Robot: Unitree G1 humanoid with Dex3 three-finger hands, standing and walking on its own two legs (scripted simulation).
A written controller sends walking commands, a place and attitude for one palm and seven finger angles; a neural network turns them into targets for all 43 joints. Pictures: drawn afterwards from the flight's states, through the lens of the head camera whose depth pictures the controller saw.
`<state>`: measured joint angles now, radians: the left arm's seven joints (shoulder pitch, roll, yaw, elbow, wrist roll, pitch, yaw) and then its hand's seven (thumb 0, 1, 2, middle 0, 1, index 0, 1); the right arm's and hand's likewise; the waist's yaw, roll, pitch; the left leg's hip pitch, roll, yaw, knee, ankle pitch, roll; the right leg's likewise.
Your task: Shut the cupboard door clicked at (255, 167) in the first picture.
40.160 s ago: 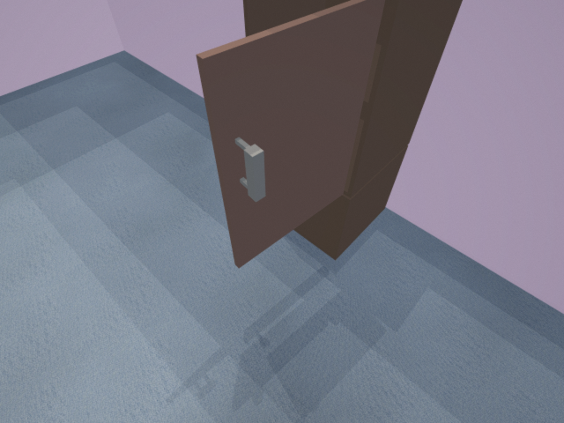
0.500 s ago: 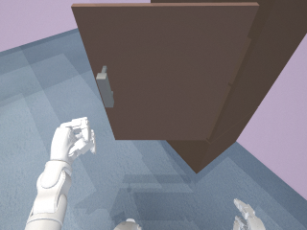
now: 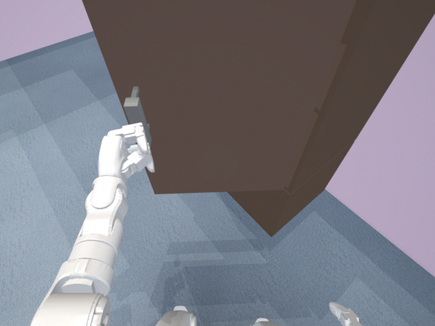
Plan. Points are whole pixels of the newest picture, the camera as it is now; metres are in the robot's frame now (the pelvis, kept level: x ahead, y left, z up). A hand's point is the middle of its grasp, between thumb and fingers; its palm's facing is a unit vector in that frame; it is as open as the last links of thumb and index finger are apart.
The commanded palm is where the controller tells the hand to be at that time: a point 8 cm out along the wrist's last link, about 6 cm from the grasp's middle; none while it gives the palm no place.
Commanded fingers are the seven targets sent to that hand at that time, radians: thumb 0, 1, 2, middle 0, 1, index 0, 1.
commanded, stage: bring the fist close to the handle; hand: left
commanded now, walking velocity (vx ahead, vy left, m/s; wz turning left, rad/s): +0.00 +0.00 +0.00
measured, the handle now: (140, 117) +0.51 +0.18 +0.08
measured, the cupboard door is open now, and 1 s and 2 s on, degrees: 53 49 35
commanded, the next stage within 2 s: push the door shut along its arc in 0.40 s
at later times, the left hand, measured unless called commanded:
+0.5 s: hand (149, 153) +0.42 +0.14 +0.08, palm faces +0.06 -1.00 -0.01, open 3.1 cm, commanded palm +0.39 +0.19 +0.08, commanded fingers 0.00 0.90 0.90 -1.30 -1.50 -1.30 -1.50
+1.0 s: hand (151, 135) +0.46 +0.15 +0.08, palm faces -0.05 -1.00 -0.02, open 3.1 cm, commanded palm +0.45 +0.19 +0.08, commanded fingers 0.00 0.90 0.90 -1.30 -1.50 -1.30 -1.50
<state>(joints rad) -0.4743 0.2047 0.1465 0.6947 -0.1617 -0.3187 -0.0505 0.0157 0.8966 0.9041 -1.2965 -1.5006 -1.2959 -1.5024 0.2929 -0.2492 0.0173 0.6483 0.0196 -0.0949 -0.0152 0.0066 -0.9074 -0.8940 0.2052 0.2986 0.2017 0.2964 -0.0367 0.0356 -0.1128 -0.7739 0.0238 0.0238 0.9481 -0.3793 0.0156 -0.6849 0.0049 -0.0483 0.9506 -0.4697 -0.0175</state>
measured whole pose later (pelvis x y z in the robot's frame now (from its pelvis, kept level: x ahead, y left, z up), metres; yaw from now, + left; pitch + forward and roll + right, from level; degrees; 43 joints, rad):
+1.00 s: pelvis +0.00 +0.00 -0.01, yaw +0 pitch +16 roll -1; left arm -0.78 0.34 0.23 1.07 -0.16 -0.39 -0.21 0.01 0.89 0.92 -1.31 -1.50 -1.30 -1.50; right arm 0.34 -0.27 0.01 0.68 0.02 -0.04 -0.01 0.00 -0.91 -0.89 0.20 0.30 0.20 0.30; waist -0.09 0.04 -0.12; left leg -0.89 0.03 0.01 1.01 -0.39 0.01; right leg -0.80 0.01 -0.06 1.00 -0.48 -0.02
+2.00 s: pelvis +0.00 +0.00 -0.05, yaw -3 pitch +28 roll -4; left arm -1.34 0.61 0.32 1.37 0.00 -0.23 -0.34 -0.01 0.86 0.91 -1.29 -1.50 -1.29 -1.50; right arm 0.45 -0.28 0.05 0.66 -0.02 -0.05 0.01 0.00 -0.91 -0.89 0.21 0.30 0.20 0.30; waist -0.28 0.08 -0.11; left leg -1.22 0.07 0.00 1.18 -0.45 0.02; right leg -1.11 0.05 -0.06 1.14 -0.51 -0.02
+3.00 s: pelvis +0.02 -0.01 -0.02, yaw -2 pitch +25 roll -2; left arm -1.12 0.32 0.33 1.25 0.05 -0.36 0.20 0.02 0.89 0.90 -1.29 -1.50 -1.29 -1.50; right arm 0.52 -0.24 -0.01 0.67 -0.09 0.00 0.12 0.00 -0.91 -0.89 0.21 0.30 0.20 0.30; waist -0.23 0.07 -0.14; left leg -1.04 0.06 0.02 1.03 -0.43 0.00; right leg -0.95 0.05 -0.04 1.01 -0.49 -0.03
